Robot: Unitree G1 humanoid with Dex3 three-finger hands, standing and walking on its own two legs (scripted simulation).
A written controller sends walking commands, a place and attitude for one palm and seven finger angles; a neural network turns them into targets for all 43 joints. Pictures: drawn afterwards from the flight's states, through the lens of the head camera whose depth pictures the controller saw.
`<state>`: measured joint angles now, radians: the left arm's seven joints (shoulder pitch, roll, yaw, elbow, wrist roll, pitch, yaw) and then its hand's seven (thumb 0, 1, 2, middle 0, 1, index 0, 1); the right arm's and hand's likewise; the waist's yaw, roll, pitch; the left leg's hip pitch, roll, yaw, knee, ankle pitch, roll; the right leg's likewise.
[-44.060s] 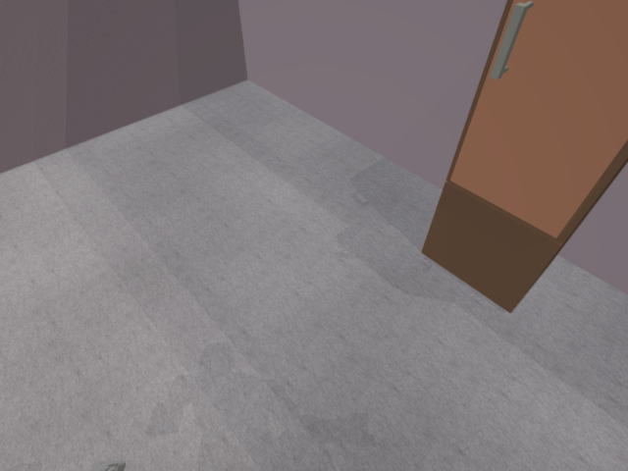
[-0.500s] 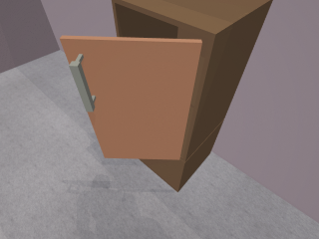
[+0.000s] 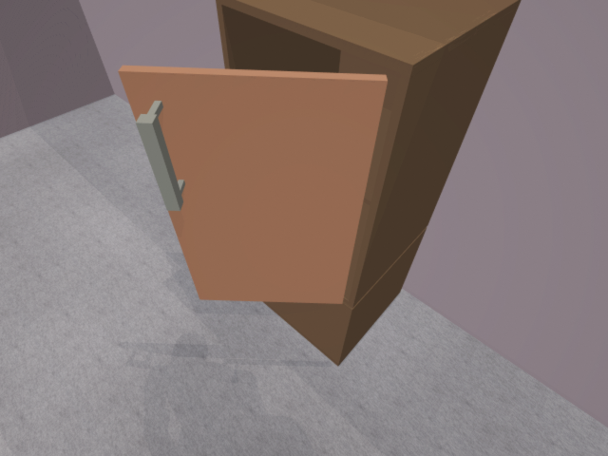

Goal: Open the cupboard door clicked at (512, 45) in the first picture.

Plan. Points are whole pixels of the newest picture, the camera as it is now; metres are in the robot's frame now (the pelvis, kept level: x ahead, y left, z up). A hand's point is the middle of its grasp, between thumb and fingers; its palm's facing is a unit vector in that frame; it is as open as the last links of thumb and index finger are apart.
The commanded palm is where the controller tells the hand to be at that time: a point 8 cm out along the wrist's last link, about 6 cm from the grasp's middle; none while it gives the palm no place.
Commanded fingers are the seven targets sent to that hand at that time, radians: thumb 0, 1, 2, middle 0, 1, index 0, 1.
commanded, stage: look again from close up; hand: left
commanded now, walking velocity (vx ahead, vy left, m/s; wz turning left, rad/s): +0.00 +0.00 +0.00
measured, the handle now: (166, 158) +0.49 +0.26 +0.12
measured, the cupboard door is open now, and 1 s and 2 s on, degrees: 41 41 41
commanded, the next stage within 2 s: raise the hand with hooked fingers in 0.28 s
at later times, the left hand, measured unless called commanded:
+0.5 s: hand out of the picture +0.08 +0.20 -0.11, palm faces +0.25 -0.94 -0.24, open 7.3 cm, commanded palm +0.10 +0.23 -0.06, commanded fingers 0.00 0.74 0.83 -0.21 -0.41 -0.21 -0.41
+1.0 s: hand (143, 410) +0.17 +0.21 +0.00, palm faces +0.14 -0.99 -0.08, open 9.8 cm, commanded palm +0.15 +0.26 +0.01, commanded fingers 0.00 0.15 0.58 -0.25 -0.78 -0.25 -0.78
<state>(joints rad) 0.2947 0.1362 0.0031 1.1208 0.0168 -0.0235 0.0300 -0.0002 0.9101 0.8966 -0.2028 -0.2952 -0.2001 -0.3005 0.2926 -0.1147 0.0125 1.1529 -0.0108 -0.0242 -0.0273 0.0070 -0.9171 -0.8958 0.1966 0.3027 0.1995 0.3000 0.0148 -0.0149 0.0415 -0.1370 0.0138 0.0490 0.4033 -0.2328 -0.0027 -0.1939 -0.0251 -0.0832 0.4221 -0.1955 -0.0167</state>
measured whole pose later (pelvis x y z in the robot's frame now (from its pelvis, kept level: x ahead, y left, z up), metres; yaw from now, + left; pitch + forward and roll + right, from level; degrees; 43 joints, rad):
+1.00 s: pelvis -0.01 +0.00 -0.07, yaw +3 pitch +9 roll -2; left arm 0.46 0.22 0.17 -0.08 -0.26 -0.46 -0.24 0.01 0.38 0.67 -0.24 -0.63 -0.24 -0.64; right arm 0.17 -0.22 0.03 0.52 0.03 -0.24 -0.05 0.01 -0.91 -0.90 0.20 0.30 0.20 0.30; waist 0.06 0.02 -0.09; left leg -0.69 0.03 -0.04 1.04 -0.50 -0.01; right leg -0.68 -0.04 -0.15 0.98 -0.44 -0.03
